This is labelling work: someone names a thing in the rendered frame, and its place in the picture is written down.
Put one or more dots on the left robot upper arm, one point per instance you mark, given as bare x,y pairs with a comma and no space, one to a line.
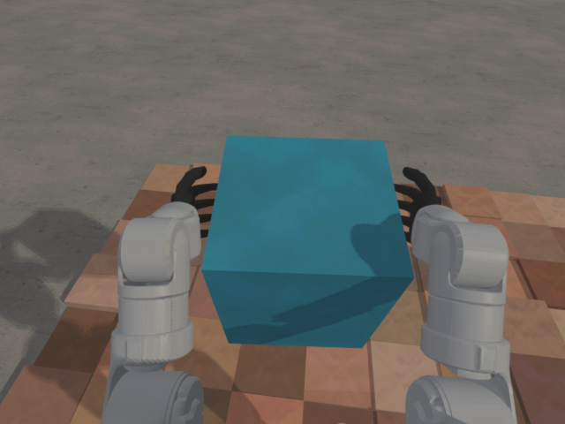
159,397

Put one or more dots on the left robot forearm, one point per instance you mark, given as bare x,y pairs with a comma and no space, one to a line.
153,280

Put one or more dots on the robot right hand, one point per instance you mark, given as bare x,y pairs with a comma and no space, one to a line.
420,199

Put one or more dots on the right robot upper arm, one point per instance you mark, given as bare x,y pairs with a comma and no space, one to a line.
432,399

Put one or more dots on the robot left hand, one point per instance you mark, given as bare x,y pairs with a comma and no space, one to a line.
185,192

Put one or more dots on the carton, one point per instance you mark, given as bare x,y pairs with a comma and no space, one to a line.
306,245

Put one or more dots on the right robot forearm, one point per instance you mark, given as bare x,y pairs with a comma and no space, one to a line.
467,281

